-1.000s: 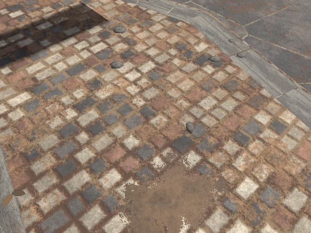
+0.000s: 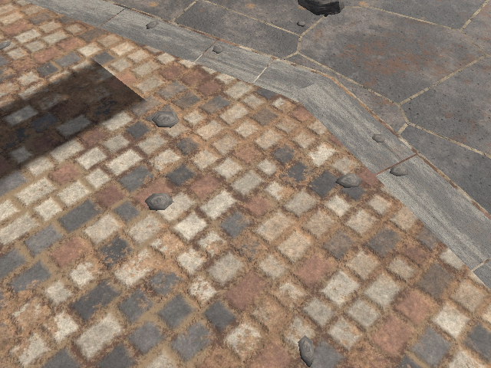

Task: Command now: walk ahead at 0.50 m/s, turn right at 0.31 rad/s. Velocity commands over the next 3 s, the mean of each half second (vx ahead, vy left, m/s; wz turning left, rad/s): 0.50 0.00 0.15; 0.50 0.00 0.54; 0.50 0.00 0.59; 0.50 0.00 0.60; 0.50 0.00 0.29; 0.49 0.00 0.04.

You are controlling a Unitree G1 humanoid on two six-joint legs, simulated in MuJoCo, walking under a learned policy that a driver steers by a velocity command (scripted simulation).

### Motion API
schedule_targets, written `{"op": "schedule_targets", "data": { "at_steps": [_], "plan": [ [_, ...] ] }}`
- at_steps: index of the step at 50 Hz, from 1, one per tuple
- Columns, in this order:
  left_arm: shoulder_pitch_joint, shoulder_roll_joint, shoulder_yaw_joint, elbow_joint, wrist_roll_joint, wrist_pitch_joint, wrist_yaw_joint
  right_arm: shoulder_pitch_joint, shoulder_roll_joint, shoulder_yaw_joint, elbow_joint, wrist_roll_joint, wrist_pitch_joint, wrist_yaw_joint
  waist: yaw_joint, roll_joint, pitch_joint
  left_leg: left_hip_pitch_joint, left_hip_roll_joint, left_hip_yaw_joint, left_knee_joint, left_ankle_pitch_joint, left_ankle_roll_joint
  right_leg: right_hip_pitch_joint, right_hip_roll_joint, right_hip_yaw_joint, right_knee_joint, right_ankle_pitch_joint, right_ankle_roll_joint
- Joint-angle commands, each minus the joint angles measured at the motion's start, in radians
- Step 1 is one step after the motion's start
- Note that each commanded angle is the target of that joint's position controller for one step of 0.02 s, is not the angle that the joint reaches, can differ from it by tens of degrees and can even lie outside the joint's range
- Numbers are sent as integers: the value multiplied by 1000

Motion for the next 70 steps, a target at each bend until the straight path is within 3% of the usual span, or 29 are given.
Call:
{"op": "schedule_targets", "data": {
  "at_steps": [1,8,11,14,17,18,19,20,21,22,23,25,27,31,35,40,43,45,46,47,48,49,50,51,52,54,58,67,70],
  "plan": [
    [63,37,15,-27,13,23,-17,93,-60,-8,0,9,-32,-10,1,94,-26,106,280,-227,-274,113,63,-138,-62,38,9,68,14],
    [-208,25,5,-121,19,26,-27,215,-76,0,66,20,-34,-6,-24,80,43,152,223,-157,-305,272,106,-278,-77,-44,-303,248,68],
    [-307,16,-7,-152,11,20,-24,277,-94,-3,89,14,-27,-6,-55,84,44,201,222,-171,-279,343,115,-243,-48,-74,-443,280,78],
    [-366,40,-6,-182,6,9,-17,313,-103,-8,105,8,-18,-12,-69,97,44,294,248,-214,-229,397,125,-253,-38,-62,-506,256,66],
    [-321,72,3,-187,2,-10,-11,281,-120,-19,100,-4,-9,-15,-28,113,17,315,261,-236,-132,495,105,-135,-11,-55,-572,155,34],
    [-229,87,12,-160,4,-19,-5,256,-127,-23,94,-1,-7,-13,16,106,-22,287,240,-225,-35,576,88,-1,16,-68,-619,139,19],
    [-61,116,28,-106,15,-33,5,237,-118,-22,87,8,-6,-10,85,56,-113,205,182,-184,159,548,65,232,13,-61,-681,189,-5],
    [117,205,53,-82,43,-44,19,232,-75,-11,47,20,-7,-7,138,-50,-258,13,108,-135,455,249,41,496,-210,166,-706,79,-50],
    [122,297,74,-92,43,-35,16,343,25,2,22,50,0,-9,77,-278,-362,-314,-53,-95,749,-373,10,698,-452,591,-836,-6,-149],
    [27,210,58,-115,23,-18,14,294,-77,-24,39,23,14,-13,49,-100,-272,-370,21,-197,835,-331,27,578,-407,580,-873,-106,-128],
    [-66,130,36,-130,15,-19,13,233,-80,-32,28,18,17,-6,18,-31,-134,-380,61,-201,824,-233,28,436,-367,423,-891,-106,-99],
    [-113,66,20,-124,12,-32,14,190,-44,-34,20,6,27,5,-19,-39,-40,-329,113,-191,763,-140,14,275,-288,210,-940,67,-53],
    [-78,43,14,-98,5,-48,19,192,-21,-34,12,-6,53,19,-43,-62,-34,-296,123,-178,750,-102,-2,226,-258,100,-958,177,-33],
    [-4,67,21,-68,1,-70,20,73,-12,-32,-42,-9,77,37,-46,-46,-6,-408,143,-158,706,19,-20,251,-252,-31,-983,310,-42],
    [34,69,19,-54,5,-69,21,-82,-13,-19,-104,-6,75,56,-25,-41,35,-431,137,-117,489,141,-33,270,-226,-141,-991,382,-42],
    [106,114,29,-32,6,-58,31,-226,-22,-6,-168,-13,73,70,10,-40,55,-373,108,-26,276,120,4,383,-259,-225,-963,502,-39],
    [114,141,36,-25,8,-36,39,-208,-44,-14,-176,-18,74,65,-10,-61,29,-290,45,21,223,-5,53,468,-268,-277,-834,828,-28],
    [107,174,46,-27,8,-16,38,-75,-73,-31,-144,-17,69,53,-64,-76,-51,-142,-29,44,191,-100,96,492,-268,-294,-604,1042,-23],
    [93,182,47,-37,4,-5,34,61,-95,-47,-104,-21,58,42,-123,-50,-128,35,-60,33,115,-72,125,425,-259,-308,-393,970,-6],
    [84,164,42,-65,5,-3,30,211,-179,-77,-65,-34,51,26,-186,42,-227,283,58,-161,50,-160,175,216,-230,-309,-95,669,31],
    [105,40,19,-148,-1,-11,5,176,-297,-101,-87,-25,55,16,-98,280,-283,578,352,-700,-27,-169,326,-265,-20,-240,259,-249,100],
    [-50,135,36,-185,4,-25,0,222,-290,-98,-95,-3,71,8,-158,103,-286,556,371,-844,-151,-179,324,-385,6,-23,315,-209,97],
    [-108,122,32,-207,-10,-39,-4,161,-255,-88,-83,4,74,0,-122,71,-144,444,352,-674,-163,-90,290,-428,-53,0,264,-82,83],
    [-83,116,28,-191,-12,-49,-1,107,-200,-74,-88,12,67,-1,-73,21,-76,311,307,-576,-173,61,250,-362,-87,2,162,-9,79],
    [-66,116,31,-178,3,-41,3,62,-169,-66,-96,17,58,-4,-35,4,-49,224,253,-492,-178,180,219,-293,-105,9,100,9,85],
    [-26,104,30,-172,30,-3,0,43,-136,-51,-103,28,35,-6,7,22,-69,143,194,-413,-187,299,204,-194,-113,16,34,14,111],
    [-135,90,24,-221,31,30,-10,132,-179,-57,-89,28,15,0,-15,44,-36,108,152,-395,-219,300,189,-260,-103,-9,-101,111,145],
    [-438,100,3,-344,19,19,-22,312,-182,-52,-71,16,22,-10,-122,89,0,299,147,-462,-158,420,147,-375,-26,-8,-420,290,128],
    [-468,114,-2,-378,11,5,-23,317,-199,-55,-75,8,23,-21,-119,108,6,329,166,-500,-110,500,130,-302,5,-1,-521,269,99]
  ]
}}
